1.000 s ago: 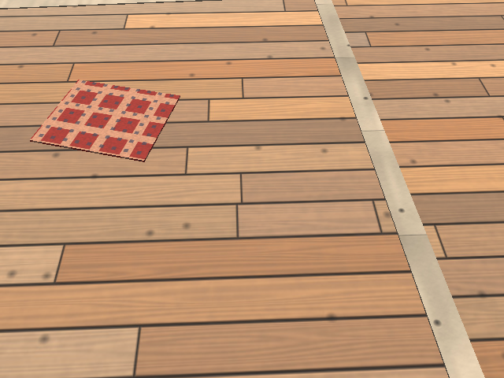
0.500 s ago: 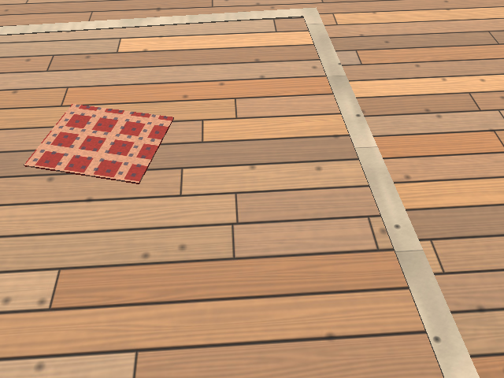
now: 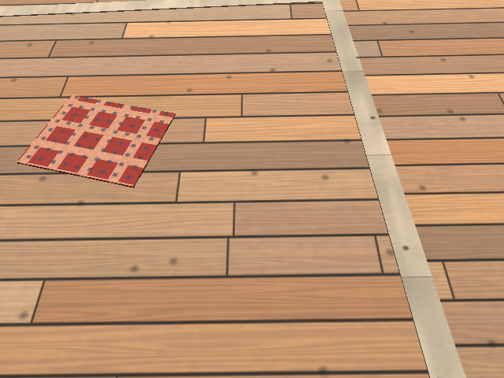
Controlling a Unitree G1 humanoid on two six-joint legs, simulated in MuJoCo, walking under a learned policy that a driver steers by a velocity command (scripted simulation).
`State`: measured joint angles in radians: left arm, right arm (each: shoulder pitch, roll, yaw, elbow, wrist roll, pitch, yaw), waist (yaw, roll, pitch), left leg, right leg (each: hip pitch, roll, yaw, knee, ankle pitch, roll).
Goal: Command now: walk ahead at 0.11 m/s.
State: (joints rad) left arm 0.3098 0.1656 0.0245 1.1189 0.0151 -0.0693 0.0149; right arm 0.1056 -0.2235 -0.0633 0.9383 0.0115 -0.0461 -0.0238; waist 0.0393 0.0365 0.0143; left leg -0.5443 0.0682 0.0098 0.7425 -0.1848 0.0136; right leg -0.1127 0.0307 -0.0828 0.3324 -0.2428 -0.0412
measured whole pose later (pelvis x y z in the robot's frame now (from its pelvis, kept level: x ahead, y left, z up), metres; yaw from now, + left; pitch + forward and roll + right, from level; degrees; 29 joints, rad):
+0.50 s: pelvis +0.06 +0.02 -0.02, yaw +0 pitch +0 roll +0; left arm 0.27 0.19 0.03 1.15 0.00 0.01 0.04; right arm 0.09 -0.19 -0.07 1.05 0.01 0.00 -0.03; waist 0.01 0.00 0.04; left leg -0.36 -0.01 0.05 0.56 -0.19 0.04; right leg -0.07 -0.03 -0.05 0.50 -0.43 0.01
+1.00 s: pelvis +0.04 +0.02 -0.01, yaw +0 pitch -1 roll +0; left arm 0.38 0.14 0.02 1.14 0.01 -0.02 0.05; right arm 0.11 -0.19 -0.06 1.10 0.01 0.02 -0.04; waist 0.00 0.00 0.04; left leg -0.35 0.00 0.04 0.52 -0.15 0.03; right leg -0.07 -0.01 -0.06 0.49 -0.41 0.00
